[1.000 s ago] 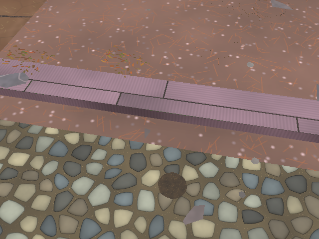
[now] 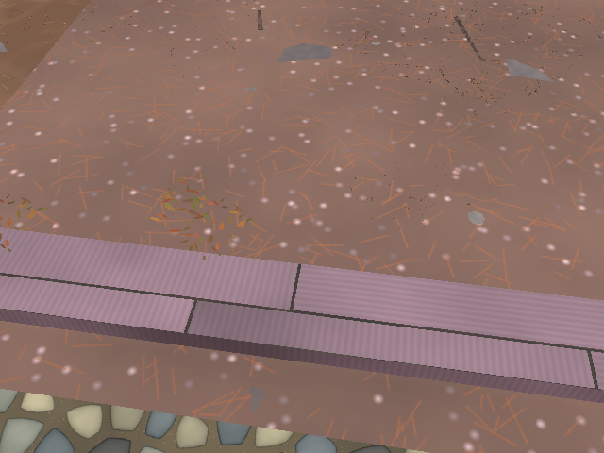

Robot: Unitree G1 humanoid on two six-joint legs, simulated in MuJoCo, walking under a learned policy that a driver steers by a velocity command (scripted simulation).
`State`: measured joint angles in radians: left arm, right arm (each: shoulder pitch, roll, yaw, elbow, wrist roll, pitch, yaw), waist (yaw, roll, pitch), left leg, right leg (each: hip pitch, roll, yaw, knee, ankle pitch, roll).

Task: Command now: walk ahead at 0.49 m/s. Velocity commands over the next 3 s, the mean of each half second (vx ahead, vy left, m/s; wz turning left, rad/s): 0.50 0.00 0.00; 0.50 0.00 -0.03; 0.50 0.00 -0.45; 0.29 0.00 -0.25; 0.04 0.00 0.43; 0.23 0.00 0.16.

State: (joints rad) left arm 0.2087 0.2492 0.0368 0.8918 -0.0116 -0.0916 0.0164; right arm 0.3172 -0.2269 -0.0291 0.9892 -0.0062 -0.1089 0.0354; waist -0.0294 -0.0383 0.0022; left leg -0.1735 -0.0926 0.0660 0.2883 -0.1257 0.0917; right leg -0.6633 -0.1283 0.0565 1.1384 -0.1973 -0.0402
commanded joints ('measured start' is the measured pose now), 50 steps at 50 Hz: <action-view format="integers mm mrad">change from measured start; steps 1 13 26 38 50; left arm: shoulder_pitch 35 -171 83 232 142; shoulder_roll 46 89 119 139 42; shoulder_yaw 13 19 32 39 28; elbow -42 -128 -6 79 24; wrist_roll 12 -10 16 -2 -29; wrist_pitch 4 -33 -35 12 20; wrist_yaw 7 -47 -38 -1 -8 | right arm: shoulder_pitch -42 78 -72 -393 -77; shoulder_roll -132 -192 -92 -74 -41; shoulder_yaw -21 -40 -25 -13 -19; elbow -55 -10 -106 -215 -58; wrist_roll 1 27 11 23 -22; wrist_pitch -18 31 27 12 6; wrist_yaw -20 -40 -42 0 -2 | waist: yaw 48 17 11 85 38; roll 76 112 -16 -31 137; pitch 55 35 -2 92 -1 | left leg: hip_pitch -111 191 -524 -566 -14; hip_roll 277 342 238 179 348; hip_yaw -204 -180 -115 -72 -287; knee -207 2 746 298 -116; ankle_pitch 71 229 3 88 -89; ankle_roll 170 81 -65 -29 107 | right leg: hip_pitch -17 161 520 774 -38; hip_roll -41 74 -88 -148 12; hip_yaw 1 -73 77 28 43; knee -138 -647 -1006 -950 308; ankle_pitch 160 104 339 315 -69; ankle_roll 27 -28 -191 -143 -22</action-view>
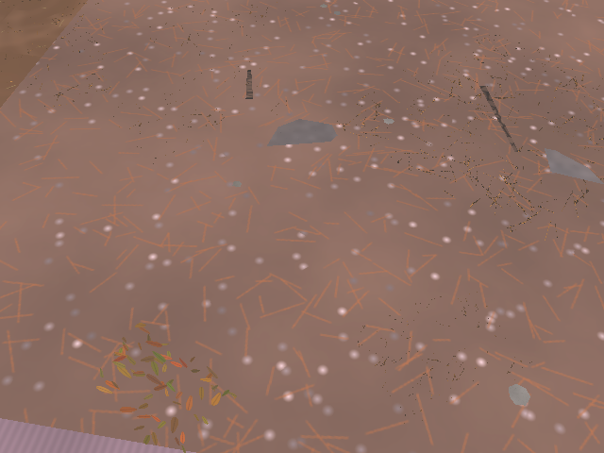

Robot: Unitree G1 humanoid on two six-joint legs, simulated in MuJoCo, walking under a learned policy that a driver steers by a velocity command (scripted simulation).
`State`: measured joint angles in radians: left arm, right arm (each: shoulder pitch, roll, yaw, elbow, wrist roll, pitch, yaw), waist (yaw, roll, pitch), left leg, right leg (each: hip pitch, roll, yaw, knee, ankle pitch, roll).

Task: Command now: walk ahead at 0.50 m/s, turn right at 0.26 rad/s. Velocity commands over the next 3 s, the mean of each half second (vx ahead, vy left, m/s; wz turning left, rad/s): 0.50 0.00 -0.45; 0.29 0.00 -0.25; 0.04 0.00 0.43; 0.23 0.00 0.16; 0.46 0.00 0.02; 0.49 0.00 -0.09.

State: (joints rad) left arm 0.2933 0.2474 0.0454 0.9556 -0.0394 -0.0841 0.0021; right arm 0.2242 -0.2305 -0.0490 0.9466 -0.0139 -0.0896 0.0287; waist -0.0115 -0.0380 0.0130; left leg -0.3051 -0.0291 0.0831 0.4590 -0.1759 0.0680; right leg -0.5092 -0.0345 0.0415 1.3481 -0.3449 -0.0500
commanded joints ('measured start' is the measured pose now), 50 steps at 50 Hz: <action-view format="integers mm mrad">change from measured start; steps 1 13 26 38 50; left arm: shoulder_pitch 80 -332 -82 84 -28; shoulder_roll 4 -60 31 145 144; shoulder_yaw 13 -42 13 50 44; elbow -29 -278 -238 -239 -303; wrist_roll -6 25 34 19 45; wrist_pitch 30 30 6 37 81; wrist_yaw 11 -32 -42 20 38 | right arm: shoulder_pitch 56 250 9 -268 -100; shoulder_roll -36 -132 -95 -83 -188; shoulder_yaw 3 19 1 -4 -35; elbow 14 72 -185 -313 -294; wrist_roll -16 -6 23 15 12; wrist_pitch -13 19 -50 -10 45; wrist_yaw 4 -75 -19 -26 -21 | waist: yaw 22 -51 -29 76 19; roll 153 71 65 -82 79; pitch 3 29 -40 -89 -128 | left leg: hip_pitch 94 319 -432 -251 97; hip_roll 287 323 124 27 260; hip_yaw -262 2 -178 -95 -515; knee -292 -289 999 112 -157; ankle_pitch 13 486 -94 251 193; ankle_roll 136 66 -1 -106 195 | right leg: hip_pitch -230 -505 267 360 -68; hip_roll -68 -63 -118 -75 31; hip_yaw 42 -112 318 164 61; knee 209 -213 -1075 -978 -147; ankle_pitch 55 189 247 639 -154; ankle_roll -11 9 -238 -140 105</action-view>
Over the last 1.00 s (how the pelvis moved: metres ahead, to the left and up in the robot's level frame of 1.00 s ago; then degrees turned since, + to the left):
0.55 -0.01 -0.01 -1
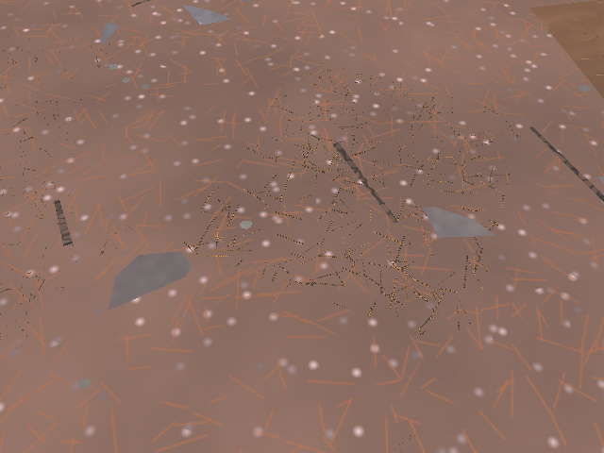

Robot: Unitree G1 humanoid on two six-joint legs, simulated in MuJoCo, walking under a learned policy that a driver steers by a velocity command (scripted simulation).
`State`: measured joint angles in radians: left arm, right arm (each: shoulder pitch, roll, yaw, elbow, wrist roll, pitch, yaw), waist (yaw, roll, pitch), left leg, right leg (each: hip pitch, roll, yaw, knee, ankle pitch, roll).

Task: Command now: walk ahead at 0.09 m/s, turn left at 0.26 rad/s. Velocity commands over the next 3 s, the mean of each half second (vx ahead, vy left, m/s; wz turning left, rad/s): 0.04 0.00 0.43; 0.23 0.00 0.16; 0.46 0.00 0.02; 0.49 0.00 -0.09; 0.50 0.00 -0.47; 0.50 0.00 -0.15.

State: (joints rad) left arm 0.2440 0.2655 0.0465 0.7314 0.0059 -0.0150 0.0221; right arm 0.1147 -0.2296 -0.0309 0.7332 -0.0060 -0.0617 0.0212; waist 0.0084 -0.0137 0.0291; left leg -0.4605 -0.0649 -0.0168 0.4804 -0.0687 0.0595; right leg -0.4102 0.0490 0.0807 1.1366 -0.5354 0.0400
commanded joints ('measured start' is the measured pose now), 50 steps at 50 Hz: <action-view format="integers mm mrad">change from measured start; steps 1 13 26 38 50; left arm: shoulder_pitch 35 -22 -55 -127 -238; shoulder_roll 98 74 99 63 43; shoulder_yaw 37 39 39 18 10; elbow -79 -90 -127 -164 -114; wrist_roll -2 -15 12 -18 -23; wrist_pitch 16 -10 -4 -47 -83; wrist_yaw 26 23 28 -19 -63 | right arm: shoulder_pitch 0 44 44 348 284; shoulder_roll -177 -193 -118 -306 -190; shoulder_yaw -53 -89 -73 -100 -60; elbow -87 -134 -147 -62 -32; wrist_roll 0 14 23 4 17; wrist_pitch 27 88 106 48 -10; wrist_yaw -17 -54 -50 -15 -25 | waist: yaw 12 -19 14 -107 -89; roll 85 191 -128 303 125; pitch -132 -155 -64 -47 60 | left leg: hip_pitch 203 161 -213 581 367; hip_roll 254 192 7 467 259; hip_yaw -373 -477 -70 -563 -110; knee -193 -199 654 -252 -359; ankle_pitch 54 -247 -292 -382 -40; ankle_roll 179 131 -165 230 138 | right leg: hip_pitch -132 38 287 -438 -266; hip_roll -50 1 -269 -50 -115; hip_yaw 9 0 65 -133 -105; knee -4 -486 -804 -274 -455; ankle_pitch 55 196 623 -89 551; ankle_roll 11 -7 -252 -50 -19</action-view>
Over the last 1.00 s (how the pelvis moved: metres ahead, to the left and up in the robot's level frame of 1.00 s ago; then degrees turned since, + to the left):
0.50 -0.07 0.05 -22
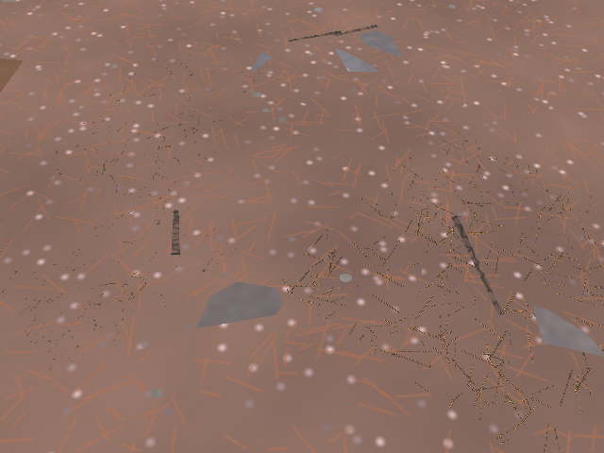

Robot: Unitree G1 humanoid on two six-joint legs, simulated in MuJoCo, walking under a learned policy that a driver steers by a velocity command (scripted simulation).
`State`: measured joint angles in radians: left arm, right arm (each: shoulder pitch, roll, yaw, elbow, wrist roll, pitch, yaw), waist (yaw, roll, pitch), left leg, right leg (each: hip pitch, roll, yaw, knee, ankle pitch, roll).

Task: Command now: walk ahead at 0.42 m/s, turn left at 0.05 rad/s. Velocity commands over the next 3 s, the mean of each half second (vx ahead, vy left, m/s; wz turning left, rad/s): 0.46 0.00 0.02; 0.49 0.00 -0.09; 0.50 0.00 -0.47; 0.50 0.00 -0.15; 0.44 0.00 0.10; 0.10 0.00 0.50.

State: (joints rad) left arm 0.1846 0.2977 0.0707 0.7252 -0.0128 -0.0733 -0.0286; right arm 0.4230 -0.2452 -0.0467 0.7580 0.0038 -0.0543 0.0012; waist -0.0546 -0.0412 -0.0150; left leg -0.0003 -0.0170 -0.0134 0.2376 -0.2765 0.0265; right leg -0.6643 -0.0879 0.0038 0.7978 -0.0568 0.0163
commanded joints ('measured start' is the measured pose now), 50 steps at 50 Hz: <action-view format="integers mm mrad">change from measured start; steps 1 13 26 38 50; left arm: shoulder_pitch -197 141 144 302 44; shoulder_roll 17 133 141 8 50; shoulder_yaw -15 14 15 -35 2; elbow -114 -40 28 49 7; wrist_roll -8 9 1 10 -10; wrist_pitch -25 -20 -26 -10 25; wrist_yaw -18 4 20 28 24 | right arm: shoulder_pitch -11 -109 -345 54 -165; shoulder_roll -186 -175 -74 -296 -145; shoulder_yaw -47 -23 -6 -80 -42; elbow -49 -94 -131 -73 -21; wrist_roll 12 37 5 -7 -21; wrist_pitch -18 -49 -25 -37 -69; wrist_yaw -5 -2 11 29 6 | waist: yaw -31 134 111 -29 51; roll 152 -43 3 339 100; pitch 111 -111 79 -396 45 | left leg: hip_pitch -91 -760 -670 407 -125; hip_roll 226 97 134 414 238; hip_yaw -117 -81 -11 -698 26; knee -116 1070 468 129 -113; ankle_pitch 159 -110 379 -8 367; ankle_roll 172 9 -45 297 163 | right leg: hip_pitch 10 764 515 24 -47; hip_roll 27 -235 -100 156 -22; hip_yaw -29 492 79 68 126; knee -150 -532 -685 431 151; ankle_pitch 75 -347 14 -520 50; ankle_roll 0 -258 -233 -43 -7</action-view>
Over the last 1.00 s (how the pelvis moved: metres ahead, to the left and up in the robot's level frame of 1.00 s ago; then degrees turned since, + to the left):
0.09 0.00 0.02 20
